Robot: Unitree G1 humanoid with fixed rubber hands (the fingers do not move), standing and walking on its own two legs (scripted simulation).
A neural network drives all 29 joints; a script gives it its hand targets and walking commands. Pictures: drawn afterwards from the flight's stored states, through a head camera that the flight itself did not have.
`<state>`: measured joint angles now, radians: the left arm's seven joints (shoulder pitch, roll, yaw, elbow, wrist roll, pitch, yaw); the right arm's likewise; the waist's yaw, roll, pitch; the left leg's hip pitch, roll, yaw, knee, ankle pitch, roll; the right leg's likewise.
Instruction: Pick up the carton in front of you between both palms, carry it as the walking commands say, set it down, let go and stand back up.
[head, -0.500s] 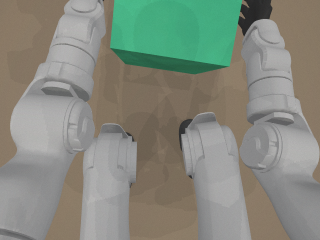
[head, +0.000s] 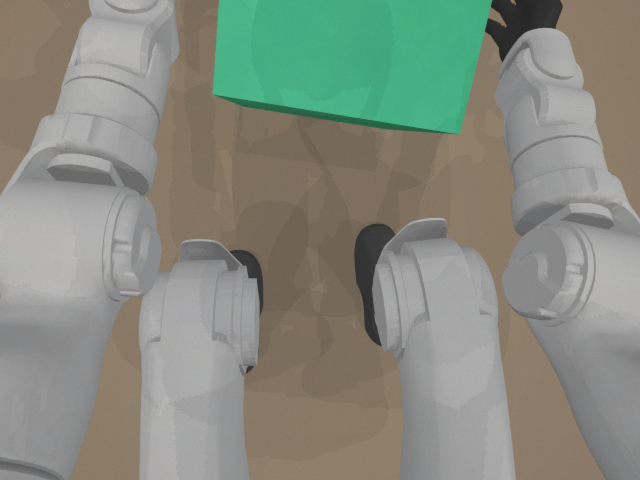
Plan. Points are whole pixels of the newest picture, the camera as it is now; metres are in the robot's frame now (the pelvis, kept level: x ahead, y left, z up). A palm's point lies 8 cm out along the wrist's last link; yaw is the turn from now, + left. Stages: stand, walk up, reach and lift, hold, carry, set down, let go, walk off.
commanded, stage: set down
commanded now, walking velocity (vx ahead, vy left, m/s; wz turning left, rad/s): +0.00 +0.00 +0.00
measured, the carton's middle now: (339, 20) +0.52 -0.06 -0.25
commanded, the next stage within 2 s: let go in 1.18 s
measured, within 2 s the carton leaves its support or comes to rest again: neither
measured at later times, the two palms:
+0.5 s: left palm out of the picture +0.58 +0.11 -0.06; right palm out of the picture +0.51 -0.25 -0.06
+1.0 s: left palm out of the picture +0.58 +0.13 +0.09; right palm out of the picture +0.51 -0.26 +0.09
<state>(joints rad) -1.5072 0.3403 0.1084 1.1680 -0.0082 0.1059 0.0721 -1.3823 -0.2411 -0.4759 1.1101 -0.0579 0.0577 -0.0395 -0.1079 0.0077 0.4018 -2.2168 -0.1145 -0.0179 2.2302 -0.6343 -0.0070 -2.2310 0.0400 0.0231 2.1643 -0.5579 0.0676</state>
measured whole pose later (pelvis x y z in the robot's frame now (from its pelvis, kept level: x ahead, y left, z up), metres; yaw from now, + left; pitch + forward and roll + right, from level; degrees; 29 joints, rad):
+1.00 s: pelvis +0.02 -0.01 +0.18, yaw -1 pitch +48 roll +0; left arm -1.25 0.34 0.18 0.92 -0.01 0.22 0.02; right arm -1.08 -0.23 -0.35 0.76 0.08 0.20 -0.05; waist -0.11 0.03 -0.06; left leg -1.87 -0.06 -0.03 1.53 -0.50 0.00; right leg -1.91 0.03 0.02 1.48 -0.41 0.02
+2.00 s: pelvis +0.12 -0.01 +0.40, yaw -1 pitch +11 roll +0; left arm 0.06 0.19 0.09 0.53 0.04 -0.01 -0.01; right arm 0.16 -0.19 -0.04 0.45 0.03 0.00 0.07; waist -0.05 -0.02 -0.01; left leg -0.42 -0.02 -0.06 0.52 -0.29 0.00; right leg -0.46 0.04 0.05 0.50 -0.23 -0.01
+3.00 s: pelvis +0.14 -0.02 +0.40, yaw +0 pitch +0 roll +0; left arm 0.19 0.33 0.05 0.75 0.04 0.01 0.02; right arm 0.19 -0.34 -0.03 0.72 -0.04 0.01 -0.02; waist 0.00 0.03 0.01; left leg -0.15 -0.02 -0.07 0.49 -0.33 0.00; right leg -0.20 0.04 0.02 0.50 -0.29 -0.02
